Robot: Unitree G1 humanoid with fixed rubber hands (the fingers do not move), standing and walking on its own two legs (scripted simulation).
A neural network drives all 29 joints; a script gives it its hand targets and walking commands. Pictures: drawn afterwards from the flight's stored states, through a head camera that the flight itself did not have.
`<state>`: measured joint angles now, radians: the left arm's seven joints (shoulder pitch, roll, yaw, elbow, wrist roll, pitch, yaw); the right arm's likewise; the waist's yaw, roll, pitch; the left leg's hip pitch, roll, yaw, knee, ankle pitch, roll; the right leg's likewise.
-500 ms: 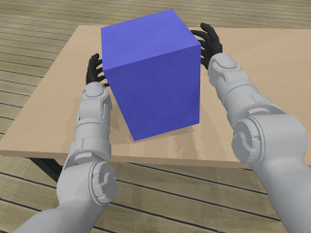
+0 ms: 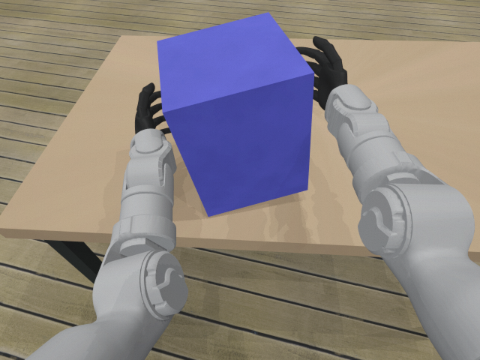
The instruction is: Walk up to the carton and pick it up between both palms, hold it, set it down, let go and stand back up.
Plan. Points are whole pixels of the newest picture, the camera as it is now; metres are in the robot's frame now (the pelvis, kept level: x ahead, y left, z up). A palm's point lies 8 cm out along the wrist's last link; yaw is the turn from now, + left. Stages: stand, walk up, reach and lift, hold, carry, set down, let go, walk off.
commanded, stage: set down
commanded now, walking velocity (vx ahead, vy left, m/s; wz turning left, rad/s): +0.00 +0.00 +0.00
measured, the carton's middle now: (236, 120) +0.51 +0.05 +0.13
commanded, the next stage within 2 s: none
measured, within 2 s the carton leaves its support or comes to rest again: rests again in 1.02 s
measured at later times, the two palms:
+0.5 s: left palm (154, 137) +0.42 +0.18 +0.15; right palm (336, 97) +0.48 -0.11 +0.20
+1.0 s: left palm (160, 147) +0.43 +0.17 +0.13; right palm (339, 98) +0.48 -0.12 +0.19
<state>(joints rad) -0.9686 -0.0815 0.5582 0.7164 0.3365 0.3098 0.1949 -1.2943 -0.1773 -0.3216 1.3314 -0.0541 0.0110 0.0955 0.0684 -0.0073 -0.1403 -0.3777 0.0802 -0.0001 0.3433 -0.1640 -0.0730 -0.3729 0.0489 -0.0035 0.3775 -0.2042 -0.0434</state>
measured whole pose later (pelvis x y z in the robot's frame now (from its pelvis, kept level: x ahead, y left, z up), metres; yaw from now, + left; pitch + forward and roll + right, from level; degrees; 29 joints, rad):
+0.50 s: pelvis +0.00 +0.00 +0.00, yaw +0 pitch +12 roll +0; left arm -0.97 -0.11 0.59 0.71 0.36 0.26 0.19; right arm -1.25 -0.18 -0.37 1.26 -0.12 0.00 0.15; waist 0.07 -0.01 -0.12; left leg -0.37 0.08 0.00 0.31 -0.14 -0.07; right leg -0.38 0.05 0.00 0.37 -0.19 -0.04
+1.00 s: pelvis -0.01 +0.00 +0.00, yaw +0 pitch +12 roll +1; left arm -0.97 -0.11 0.60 0.79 0.29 0.20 0.24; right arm -1.23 -0.20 -0.27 1.21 -0.03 0.03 0.13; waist 0.07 -0.01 -0.11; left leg -0.38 0.08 0.00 0.30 -0.13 -0.07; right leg -0.39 0.05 0.00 0.37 -0.19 -0.05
